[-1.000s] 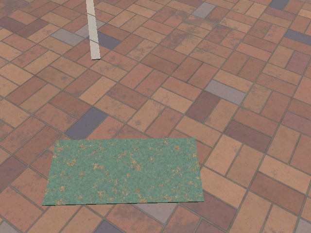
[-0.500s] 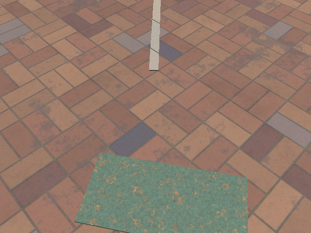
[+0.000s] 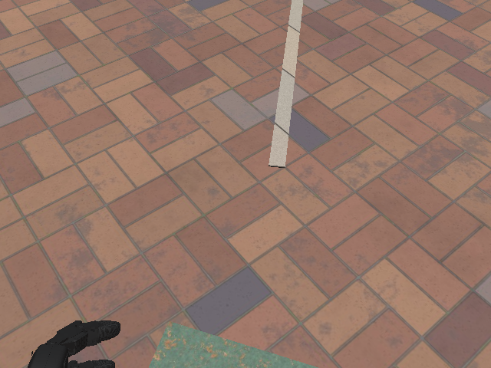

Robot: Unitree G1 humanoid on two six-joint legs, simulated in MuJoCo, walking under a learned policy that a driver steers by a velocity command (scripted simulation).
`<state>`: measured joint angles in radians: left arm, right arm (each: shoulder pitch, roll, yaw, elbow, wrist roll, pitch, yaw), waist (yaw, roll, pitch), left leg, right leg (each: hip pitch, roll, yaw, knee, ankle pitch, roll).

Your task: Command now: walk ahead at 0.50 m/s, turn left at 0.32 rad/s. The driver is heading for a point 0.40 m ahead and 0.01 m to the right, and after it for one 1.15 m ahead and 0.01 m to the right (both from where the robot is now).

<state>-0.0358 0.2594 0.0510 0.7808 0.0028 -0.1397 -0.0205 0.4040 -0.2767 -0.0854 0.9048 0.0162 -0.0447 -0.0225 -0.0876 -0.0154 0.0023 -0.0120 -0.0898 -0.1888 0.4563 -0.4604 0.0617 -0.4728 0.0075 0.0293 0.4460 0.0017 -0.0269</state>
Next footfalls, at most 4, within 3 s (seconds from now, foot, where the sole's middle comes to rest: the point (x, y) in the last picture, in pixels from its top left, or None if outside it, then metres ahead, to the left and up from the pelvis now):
0.46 left None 0.43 0.15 -0.76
0.80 right None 0.41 -0.10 -0.76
2.14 left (177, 265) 0.80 0.16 -0.76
2.68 right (243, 178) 1.13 -0.07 -0.76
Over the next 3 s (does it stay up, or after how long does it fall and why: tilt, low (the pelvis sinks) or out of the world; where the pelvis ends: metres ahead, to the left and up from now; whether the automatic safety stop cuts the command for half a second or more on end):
stays up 1.07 0.02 0.02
